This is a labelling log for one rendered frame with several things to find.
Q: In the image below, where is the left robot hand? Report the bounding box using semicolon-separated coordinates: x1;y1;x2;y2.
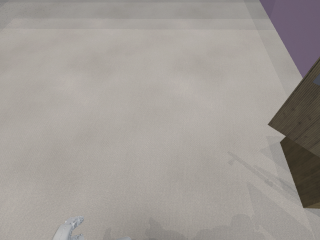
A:
51;215;85;240

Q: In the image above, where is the cupboard door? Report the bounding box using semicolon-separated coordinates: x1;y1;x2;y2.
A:
268;57;320;158

